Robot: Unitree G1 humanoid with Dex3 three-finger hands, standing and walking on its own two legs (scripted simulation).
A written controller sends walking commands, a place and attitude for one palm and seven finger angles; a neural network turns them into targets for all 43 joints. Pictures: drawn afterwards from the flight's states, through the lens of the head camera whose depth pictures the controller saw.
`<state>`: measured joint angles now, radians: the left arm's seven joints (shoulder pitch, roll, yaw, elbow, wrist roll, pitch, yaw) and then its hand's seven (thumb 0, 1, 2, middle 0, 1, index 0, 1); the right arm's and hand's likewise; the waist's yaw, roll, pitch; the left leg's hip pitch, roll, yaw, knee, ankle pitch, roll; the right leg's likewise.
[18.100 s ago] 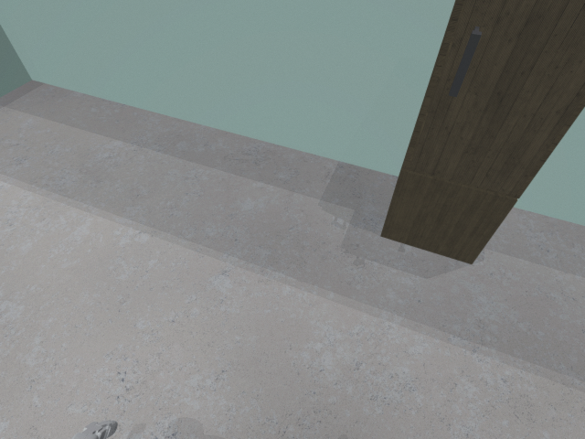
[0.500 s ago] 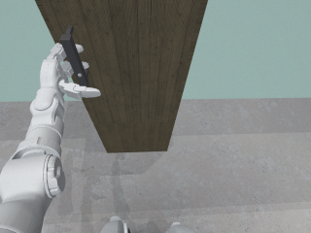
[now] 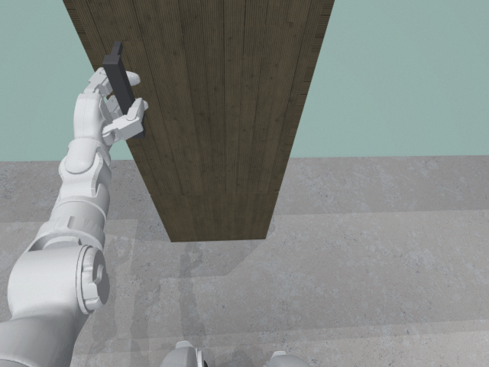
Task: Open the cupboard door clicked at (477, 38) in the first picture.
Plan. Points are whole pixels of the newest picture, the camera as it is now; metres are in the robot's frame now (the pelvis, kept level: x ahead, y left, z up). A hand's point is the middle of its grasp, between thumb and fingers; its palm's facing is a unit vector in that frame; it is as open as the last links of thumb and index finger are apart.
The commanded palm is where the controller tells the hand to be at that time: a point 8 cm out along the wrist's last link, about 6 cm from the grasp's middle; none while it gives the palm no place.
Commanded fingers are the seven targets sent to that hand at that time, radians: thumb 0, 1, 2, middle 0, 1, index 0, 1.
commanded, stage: close the thumb around the handle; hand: left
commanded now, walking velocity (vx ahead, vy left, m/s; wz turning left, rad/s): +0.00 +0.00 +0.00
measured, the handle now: (129, 93) +0.55 +0.16 +0.10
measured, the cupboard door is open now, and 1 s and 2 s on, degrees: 0 34 46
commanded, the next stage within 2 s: pull the door open along its arc in 0.04 s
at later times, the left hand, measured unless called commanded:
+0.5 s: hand (139, 137) +0.45 +0.14 +0.10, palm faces -0.03 -1.00 +0.02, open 6.3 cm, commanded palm +0.40 +0.19 +0.10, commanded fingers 0.00 0.90 0.90 -0.40 -1.35 -0.40 -1.35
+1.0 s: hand (191, 199) +0.34 +0.06 +0.11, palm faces +0.39 -0.92 +0.01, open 6.4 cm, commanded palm +0.27 +0.09 +0.10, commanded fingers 0.00 0.90 0.90 -0.40 -1.35 -0.40 -1.35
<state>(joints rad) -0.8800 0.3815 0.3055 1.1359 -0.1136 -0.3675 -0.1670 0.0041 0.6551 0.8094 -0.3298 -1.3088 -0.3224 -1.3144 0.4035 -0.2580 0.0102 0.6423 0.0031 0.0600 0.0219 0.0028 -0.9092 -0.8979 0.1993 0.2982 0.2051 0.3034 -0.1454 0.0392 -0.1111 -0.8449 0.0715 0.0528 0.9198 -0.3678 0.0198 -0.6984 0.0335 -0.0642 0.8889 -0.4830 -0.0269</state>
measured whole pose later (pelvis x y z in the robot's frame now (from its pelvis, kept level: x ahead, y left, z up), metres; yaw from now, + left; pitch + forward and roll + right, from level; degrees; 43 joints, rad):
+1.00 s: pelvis +0.02 -0.03 +0.02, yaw +3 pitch +7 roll +1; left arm -0.04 -0.12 -0.16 0.12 0.06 -0.08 0.54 0.01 0.69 0.79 -0.28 -1.28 -0.28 -1.30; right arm 0.19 -0.18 0.01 0.51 -0.04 0.12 0.05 0.01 -0.91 -0.90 0.20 0.30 0.20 0.30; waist 0.00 0.03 -0.12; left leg -0.56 0.04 0.03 0.78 -0.35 -0.02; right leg -0.42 0.01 -0.09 0.80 -0.50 -0.06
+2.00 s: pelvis +0.01 -0.04 +0.02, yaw +3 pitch +4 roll +1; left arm 0.12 -0.07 -0.29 0.02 0.04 -0.10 0.52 -0.01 -0.41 0.34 -0.29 -1.08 -0.30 -1.09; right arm 0.20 -0.20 0.01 0.55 -0.04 0.07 0.02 0.01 -0.91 -0.90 0.20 0.30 0.20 0.30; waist -0.01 0.05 -0.09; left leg -0.52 0.02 -0.03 0.78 -0.34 -0.04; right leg -0.39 0.02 -0.10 0.82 -0.50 -0.08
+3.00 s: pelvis +0.00 -0.01 +0.01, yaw +1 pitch +5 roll +0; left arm 0.38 0.07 -0.27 -0.24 -0.04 -0.19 0.08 -0.01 -0.50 0.30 -0.15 -0.30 -0.15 -0.30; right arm 0.24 -0.21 0.03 0.40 0.00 0.02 0.03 0.01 -0.91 -0.90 0.20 0.30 0.20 0.30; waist -0.01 0.05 -0.08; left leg -0.59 0.01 0.01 0.87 -0.37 0.00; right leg -0.46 0.01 -0.05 0.88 -0.51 -0.03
